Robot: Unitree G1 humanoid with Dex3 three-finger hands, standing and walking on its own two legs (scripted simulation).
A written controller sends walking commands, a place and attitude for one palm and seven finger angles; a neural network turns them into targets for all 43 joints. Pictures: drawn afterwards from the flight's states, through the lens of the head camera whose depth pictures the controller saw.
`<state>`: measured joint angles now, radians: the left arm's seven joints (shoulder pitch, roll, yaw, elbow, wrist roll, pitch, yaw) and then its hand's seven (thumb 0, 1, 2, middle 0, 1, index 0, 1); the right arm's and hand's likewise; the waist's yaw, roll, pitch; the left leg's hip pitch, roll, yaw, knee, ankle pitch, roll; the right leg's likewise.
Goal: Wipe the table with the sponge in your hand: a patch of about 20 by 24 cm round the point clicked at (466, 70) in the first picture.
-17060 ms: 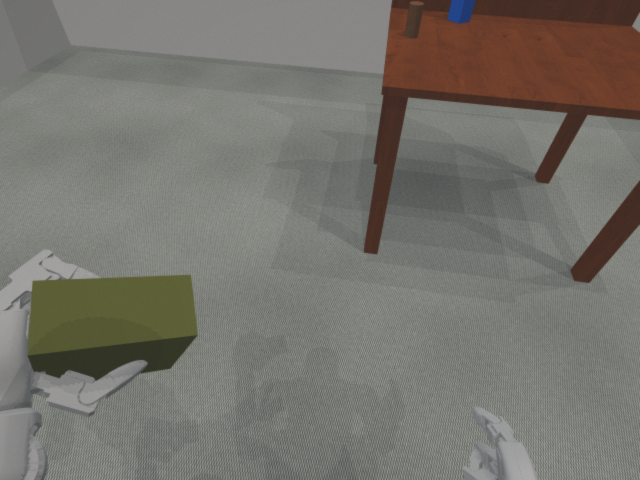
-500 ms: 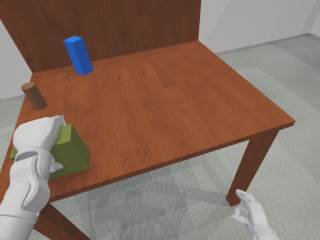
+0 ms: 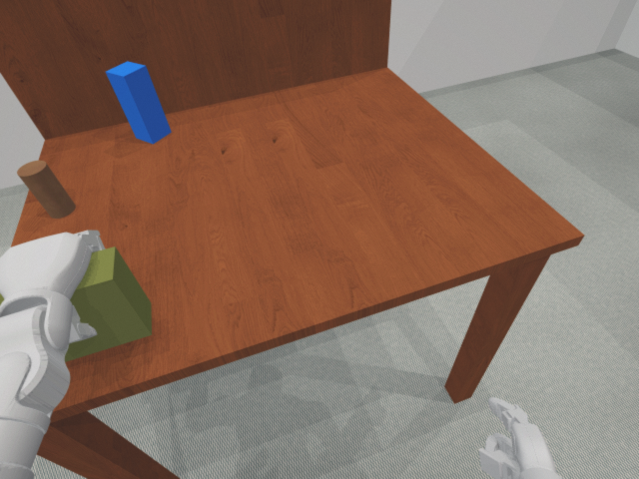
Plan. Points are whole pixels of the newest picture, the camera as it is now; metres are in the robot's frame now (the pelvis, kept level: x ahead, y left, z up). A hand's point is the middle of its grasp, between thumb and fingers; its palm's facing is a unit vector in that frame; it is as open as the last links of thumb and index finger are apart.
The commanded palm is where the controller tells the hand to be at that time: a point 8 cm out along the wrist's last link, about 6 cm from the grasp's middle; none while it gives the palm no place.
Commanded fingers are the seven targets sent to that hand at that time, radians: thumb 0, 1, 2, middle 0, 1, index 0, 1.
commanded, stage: move the sponge above the wiping area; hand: left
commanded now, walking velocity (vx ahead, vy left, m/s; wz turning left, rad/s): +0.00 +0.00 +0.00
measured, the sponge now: (88, 317) +0.27 +0.35 +0.06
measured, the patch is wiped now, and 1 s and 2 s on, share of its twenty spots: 0.00 0.00 0.00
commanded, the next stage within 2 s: none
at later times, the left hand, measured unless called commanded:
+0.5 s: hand (54, 293) +0.27 +0.37 +0.11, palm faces +0.02 -0.01 -1.00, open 10.0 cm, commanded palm +0.25 +0.36 +0.17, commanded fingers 0.00 0.10 1.30 -1.20 -1.60 -1.20 -1.60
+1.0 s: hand (64, 278) +0.29 +0.36 +0.12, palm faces +0.02 -0.01 -1.00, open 10.0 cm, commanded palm +0.26 +0.36 +0.17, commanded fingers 0.00 0.10 1.30 -1.20 -1.60 -1.20 -1.60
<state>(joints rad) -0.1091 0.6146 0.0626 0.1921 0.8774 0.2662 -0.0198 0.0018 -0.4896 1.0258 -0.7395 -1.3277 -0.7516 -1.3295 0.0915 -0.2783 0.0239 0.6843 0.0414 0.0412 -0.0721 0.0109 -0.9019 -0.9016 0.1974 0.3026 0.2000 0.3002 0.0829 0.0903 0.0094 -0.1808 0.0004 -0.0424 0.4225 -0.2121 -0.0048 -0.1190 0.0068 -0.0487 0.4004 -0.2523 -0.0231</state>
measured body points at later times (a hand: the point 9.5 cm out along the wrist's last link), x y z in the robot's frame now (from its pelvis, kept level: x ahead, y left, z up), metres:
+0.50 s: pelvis +0.00 +0.01 +0.00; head +0.00 -0.02 +0.45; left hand +0.27 +0.37 +0.16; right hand +0.20 -0.23 -0.10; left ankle +0.01 +0.13 -0.74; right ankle -0.02 -0.11 -0.74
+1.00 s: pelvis +0.00 +0.02 +0.00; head -0.01 -0.02 +0.45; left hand +0.28 +0.36 +0.17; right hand +0.20 -0.21 -0.10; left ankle +0.01 +0.13 -0.74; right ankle -0.02 -0.11 -0.74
